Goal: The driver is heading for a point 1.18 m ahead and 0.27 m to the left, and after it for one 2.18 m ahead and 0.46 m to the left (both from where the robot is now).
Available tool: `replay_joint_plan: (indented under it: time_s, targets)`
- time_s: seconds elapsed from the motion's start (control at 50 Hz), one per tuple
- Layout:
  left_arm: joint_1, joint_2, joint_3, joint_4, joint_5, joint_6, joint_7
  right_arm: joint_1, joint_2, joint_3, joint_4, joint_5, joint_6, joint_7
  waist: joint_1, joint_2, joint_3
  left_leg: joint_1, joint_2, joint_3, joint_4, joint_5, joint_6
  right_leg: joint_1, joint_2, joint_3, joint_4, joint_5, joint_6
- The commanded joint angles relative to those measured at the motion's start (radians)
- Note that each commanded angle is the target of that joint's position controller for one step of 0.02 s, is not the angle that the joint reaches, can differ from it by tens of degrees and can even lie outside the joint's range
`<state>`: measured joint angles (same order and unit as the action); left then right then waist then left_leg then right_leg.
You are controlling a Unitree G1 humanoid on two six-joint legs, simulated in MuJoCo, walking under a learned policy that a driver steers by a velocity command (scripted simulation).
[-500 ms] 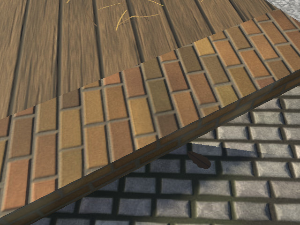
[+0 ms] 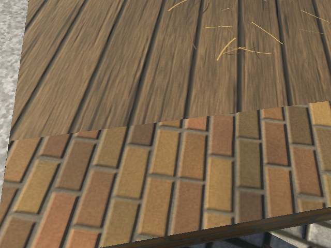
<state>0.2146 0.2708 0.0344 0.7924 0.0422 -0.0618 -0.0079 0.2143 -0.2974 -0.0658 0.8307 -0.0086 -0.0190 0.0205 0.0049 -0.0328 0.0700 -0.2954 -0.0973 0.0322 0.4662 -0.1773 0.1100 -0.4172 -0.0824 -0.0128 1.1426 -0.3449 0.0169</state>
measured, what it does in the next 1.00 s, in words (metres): climbs, turning left: right foot, then left foot 0.17 m higher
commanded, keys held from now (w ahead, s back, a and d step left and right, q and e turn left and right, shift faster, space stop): w+q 0.70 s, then q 0.02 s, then no key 0.28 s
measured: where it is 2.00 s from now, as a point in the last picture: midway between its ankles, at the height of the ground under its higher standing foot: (96, 153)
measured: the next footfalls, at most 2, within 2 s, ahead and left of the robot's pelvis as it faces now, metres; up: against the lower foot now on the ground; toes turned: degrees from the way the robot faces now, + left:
right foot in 0.30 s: +0.29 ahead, -0.11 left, +0.00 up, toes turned +11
left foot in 0.84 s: +0.53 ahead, +0.26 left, +0.17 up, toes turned +35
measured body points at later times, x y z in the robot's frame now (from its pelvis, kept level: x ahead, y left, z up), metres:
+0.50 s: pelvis +0.22 -0.03 +0.00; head +0.24 -0.04 +0.45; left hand +0.22 +0.25 -0.11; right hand +0.43 -0.23 -0.11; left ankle +0.16 +0.08 -0.57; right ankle +0.25 -0.12 -0.74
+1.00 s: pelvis +0.44 +0.16 +0.10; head +0.48 +0.18 +0.55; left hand +0.39 +0.44 -0.02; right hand +0.69 +0.04 -0.01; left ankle +0.49 +0.24 -0.57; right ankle +0.41 -0.04 -0.40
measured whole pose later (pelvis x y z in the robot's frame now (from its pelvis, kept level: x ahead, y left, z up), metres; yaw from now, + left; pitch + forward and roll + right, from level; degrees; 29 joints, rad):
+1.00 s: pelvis +0.44 +0.16 +0.10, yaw +31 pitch +2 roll +0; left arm 0.23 0.25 0.05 0.78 -0.03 -0.08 0.00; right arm 0.15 -0.19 -0.01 0.73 0.00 -0.02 0.04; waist 0.03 -0.01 0.05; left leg -0.66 -0.08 0.12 0.99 -0.38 0.13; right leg -0.58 0.02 0.11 1.77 -0.28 -0.03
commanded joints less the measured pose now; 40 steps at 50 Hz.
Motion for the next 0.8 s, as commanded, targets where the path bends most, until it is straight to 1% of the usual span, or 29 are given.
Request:
replay_joint_plan:
  time_s: [0.02, 0.06, 0.14, 0.18, 0.2, 0.24, 0.26, 0.28, 0.3, 0.32, 0.34, 0.36, 0.38, 0.4, 0.44, 0.48, 0.52, 0.54, 0.56, 0.6, 0.62, 0.64, 0.66, 0.68, 0.7, 0.74, 0.76, 0.78, 0.8]
  targets:
    - [0.069, 0.09, 0.015, -0.046, 0.014, 0.017, 0.002, 0.054, -0.127, -0.027, -0.037, 0.01, -0.028, -0.007, 0.02, 0.064, -0.117, 0.18, 0.26, -0.281, -0.198, 0.524, 0.172, -0.102, -0.019, 0.032, -0.041, 0.019, 0.023]
    - [0.024, 0.076, 0.009, -0.058, 0.013, 0.022, -0.004, 0.072, -0.151, -0.033, -0.032, 0.002, -0.032, -0.011, 0.015, 0.067, -0.099, 0.148, 0.225, -0.258, -0.217, 0.467, 0.162, -0.113, -0.007, 0.012, -0.137, 0.065, 0.038]
    - [-0.134, 0.056, -0.008, -0.105, 0.005, 0.02, -0.007, 0.1, -0.154, -0.036, -0.035, -0.001, -0.027, -0.012, -0.033, 0.1, -0.069, 0.13, 0.187, -0.261, -0.214, 0.367, 0.123, -0.104, 0.026, -0.005, -0.367, 0.192, 0.051]
    - [-0.167, 0.06, -0.012, -0.115, -0.004, 0.014, -0.001, 0.116, -0.159, -0.039, -0.036, -0.004, -0.024, -0.014, -0.049, 0.106, -0.081, 0.154, 0.193, -0.279, -0.173, 0.434, 0.105, -0.074, 0.049, -0.004, -0.448, 0.232, 0.046]
    - [-0.139, 0.051, -0.016, -0.107, -0.012, 0.012, 0.007, 0.119, -0.151, -0.04, -0.037, -0.013, -0.023, -0.016, -0.046, 0.143, -0.113, 0.15, 0.205, -0.285, -0.141, 0.433, 0.104, -0.016, 0.065, -0.011, -0.433, 0.21, 0.041]
    - [-0.114, 0.079, -0.01, -0.106, -0.015, 0.006, 0.016, 0.094, -0.145, -0.039, -0.052, -0.016, -0.022, -0.018, -0.024, 0.122, -0.104, 0.116, 0.208, -0.332, -0.088, 0.435, 0.083, 0.071, 0.083, 0.007, -0.502, 0.167, 0.023]
    - [-0.059, 0.097, -0.002, -0.092, -0.012, -0.001, 0.021, 0.071, -0.153, -0.041, -0.059, -0.014, -0.024, -0.019, 0.009, 0.108, -0.108, 0.102, 0.202, -0.36, -0.032, 0.475, 0.068, 0.147, 0.102, 0.009, -0.557, 0.149, 0.01]
    - [0.034, 0.107, 0.005, -0.068, -0.004, -0.008, 0.028, 0.04, -0.158, -0.041, -0.065, -0.004, -0.027, -0.019, 0.07, 0.08, -0.128, 0.083, 0.168, -0.355, 0.075, 0.501, 0.045, 0.26, 0.12, -0.01, -0.668, 0.176, -0.006]
    - [0.17, 0.148, 0.023, -0.049, 0.01, -0.022, 0.041, 0.002, -0.109, -0.028, -0.088, 0.011, -0.039, -0.015, 0.148, 0.009, -0.192, -0.003, 0.086, -0.294, 0.343, 0.498, 0.011, 0.447, 0.01, 0.084, -0.748, 0.207, -0.035]
    - [0.23, 0.231, 0.034, -0.056, 0.027, -0.021, 0.055, -0.001, 0.005, 0.004, -0.144, 0.034, -0.047, -0.016, 0.13, -0.18, -0.245, -0.208, -0.023, -0.156, 0.639, -0.008, -0.033, 0.589, -0.276, 0.407, -0.851, 0.394, -0.094]
    - [0.162, 0.269, 0.054, -0.056, 0.011, -0.004, 0.045, 0.141, -0.03, -0.002, -0.144, 0.009, -0.026, -0.021, 0.008, -0.256, -0.307, -0.314, -0.03, -0.125, 0.81, -0.345, -0.04, 0.548, -0.387, 0.678, -0.871, 0.318, -0.21]
    - [0.08, 0.157, 0.035, -0.091, 0.006, 0.004, 0.032, 0.15, -0.076, -0.01, -0.098, -0.029, -0.002, -0.027, -0.006, -0.059, -0.204, -0.368, 0.047, -0.139, 0.946, -0.31, -0.042, 0.455, -0.347, 0.591, -0.85, 0.044, -0.232]
    - [0.035, 0.078, 0.014, -0.103, -0.001, 0.007, 0.024, 0.09, -0.074, -0.012, -0.107, -0.045, 0.005, -0.016, 0.006, 0.004, -0.116, -0.411, 0.071, -0.121, 1.005, -0.256, -0.046, 0.356, -0.283, 0.464, -0.876, -0.105, -0.224]
    - [0.013, 0.057, 0.004, -0.102, 0.001, 0.007, 0.022, 0.061, -0.054, -0.01, -0.128, -0.046, 0.012, -0.008, -0.01, -0.028, -0.057, -0.448, 0.092, -0.097, 1.046, -0.229, -0.054, 0.289, -0.233, 0.366, -0.905, -0.122, -0.193]
    - [0.07, 0.075, 0.012, -0.066, -0.001, -0.011, 0.027, 0.026, -0.021, -0.001, -0.158, -0.045, 0.029, 0.009, -0.005, -0.069, -0.017, -0.502, 0.106, -0.087, 1.127, -0.139, -0.073, 0.23, -0.182, 0.233, -0.926, -0.029, -0.172]
    - [0.128, 0.089, 0.022, -0.037, -0.003, -0.026, 0.021, -0.02, -0.006, 0.001, -0.198, -0.035, 0.037, 0.01, 0.0, -0.043, -0.032, -0.583, 0.1, -0.097, 1.209, -0.101, -0.082, 0.248, -0.19, 0.178, -0.929, 0.036, -0.184]
    - [0.159, 0.088, 0.027, -0.019, -0.001, -0.034, 0.019, -0.071, 0.002, 0.002, -0.24, -0.035, 0.043, 0.004, 0.002, -0.027, -0.02, -0.693, 0.097, -0.113, 1.256, -0.111, -0.095, 0.278, -0.208, 0.138, -0.938, 0.056, -0.197]
    - [0.207, 0.08, 0.028, 0.005, 0.001, -0.037, 0.017, -0.131, 0.03, 0.008, -0.265, -0.035, 0.054, -0.012, 0.029, -0.074, -0.016, -0.804, 0.083, -0.08, 1.418, -0.183, -0.092, 0.329, -0.234, 0.139, -0.946, 0.073, -0.225]
    - [0.259, 0.074, 0.028, 0.031, 0.004, -0.044, 0.014, -0.19, 0.07, 0.02, -0.302, -0.035, 0.062, -0.031, 0.043, -0.082, -0.011, -0.943, 0.076, -0.084, 1.602, -0.259, -0.074, 0.389, -0.273, 0.15, -0.96, 0.067, -0.244]
    - [0.304, 0.068, 0.024, 0.076, 0.005, -0.054, 0.012, -0.299, 0.104, 0.039, -0.371, -0.031, 0.06, -0.059, 0.042, -0.034, 0.032, -1.136, 0.094, -0.127, 1.682, -0.343, -0.036, 0.451, -0.297, 0.115, -0.996, -0.038, -0.203]
    - [0.312, 0.058, 0.018, 0.097, 0.006, -0.057, 0.011, -0.346, 0.114, 0.048, -0.401, -0.032, 0.055, -0.062, 0.036, -0.009, 0.052, -1.167, 0.1, -0.132, 1.642, -0.358, -0.022, 0.452, -0.281, 0.074, -1.016, -0.062, -0.173]
    - [0.324, 0.055, 0.014, 0.112, 0.008, -0.063, 0.01, -0.377, 0.118, 0.052, -0.422, -0.038, 0.054, -0.064, 0.039, -0.01, 0.06, -1.193, 0.098, -0.106, 1.619, -0.366, -0.013, 0.462, -0.261, 0.045, -1.023, -0.051, -0.155]
    - [0.341, 0.059, 0.011, 0.138, 0.012, -0.066, 0.008, -0.425, 0.148, 0.063, -0.446, -0.035, 0.052, -0.063, 0.049, -0.04, 0.062, -1.25, 0.09, -0.083, 1.686, -0.394, -0.003, 0.488, -0.268, 0.023, -1.031, 0.017, -0.149]
    - [0.343, 0.067, 0.009, 0.152, 0.009, -0.067, 0.009, -0.442, 0.152, 0.069, -0.467, -0.031, 0.051, -0.062, 0.037, -0.032, 0.062, -1.27, 0.103, -0.085, 1.643, -0.414, 0.005, 0.506, -0.265, -0.011, -1.044, 0.032, -0.135]
    - [0.344, 0.055, 0.005, 0.171, 0.005, -0.057, 0.008, -0.479, 0.16, 0.081, -0.494, -0.031, 0.049, -0.057, 0.033, -0.012, 0.068, -1.232, 0.124, -0.034, 1.493, -0.423, 0.003, 0.478, -0.222, -0.063, -1.081, 0.043, -0.117]
    - [0.375, 0.037, -0.006, 0.217, -0.01, -0.033, 0.034, -0.51, 0.186, 0.101, -0.558, -0.038, 0.054, -0.042, 0.023, -0.051, 0.054, -1.151, 0.156, 0.039, 1.355, -0.432, 0.005, 0.481, -0.189, -0.117, -1.124, 0.337, -0.138]
    - [0.323, 0.058, -0.005, 0.192, -0.034, -0.018, 0.048, -0.444, 0.207, 0.123, -0.558, -0.029, 0.058, -0.016, -0.011, -0.042, -0.005, -0.868, 0.188, 0.094, 1.089, -0.346, 0.026, 0.39, -0.174, -0.198, -1.19, 0.586, -0.164]
    - [0.267, 0.022, -0.02, 0.152, -0.052, -0.008, 0.042, -0.381, 0.178, 0.111, -0.491, -0.01, 0.059, -0.005, -0.001, 0.039, -0.075, -0.508, 0.102, 0.223, 0.931, -0.278, 0.031, 0.254, -0.109, -0.263, -1.163, 0.99, -0.194]
    - [0.278, 0.149, 0.004, 0.134, -0.049, -0.021, 0.035, -0.269, 0.155, 0.092, -0.461, 0.001, 0.055, -0.002, -0.057, -0.084, -0.174, -0.307, 0.045, 0.246, 0.883, -0.285, 0.039, 0.299, -0.187, -0.228, -1.018, 1.612, -0.194]
Velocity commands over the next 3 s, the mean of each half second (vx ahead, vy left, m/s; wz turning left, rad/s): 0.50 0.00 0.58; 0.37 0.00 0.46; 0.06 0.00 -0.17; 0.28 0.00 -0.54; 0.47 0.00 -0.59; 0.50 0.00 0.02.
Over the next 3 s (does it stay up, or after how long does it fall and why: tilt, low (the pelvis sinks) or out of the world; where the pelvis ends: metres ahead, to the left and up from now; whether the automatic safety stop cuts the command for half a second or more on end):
stays up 1.27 0.19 0.17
